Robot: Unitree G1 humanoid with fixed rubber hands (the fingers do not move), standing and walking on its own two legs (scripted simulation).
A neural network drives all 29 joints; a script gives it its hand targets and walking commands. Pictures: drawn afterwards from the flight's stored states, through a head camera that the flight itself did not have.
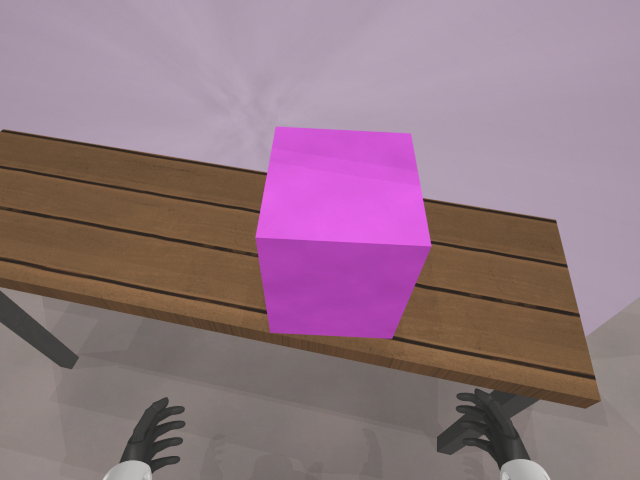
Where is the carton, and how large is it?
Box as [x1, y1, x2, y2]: [255, 127, 431, 338]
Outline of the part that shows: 276,127 255,237 270,332 391,338 431,246 410,133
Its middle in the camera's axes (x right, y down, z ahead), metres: +0.03 +0.00 +0.60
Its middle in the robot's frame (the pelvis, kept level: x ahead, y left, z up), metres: +0.44 +0.01 +0.00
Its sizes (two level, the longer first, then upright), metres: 0.210 0.200 0.250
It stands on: a table, 0.66 m high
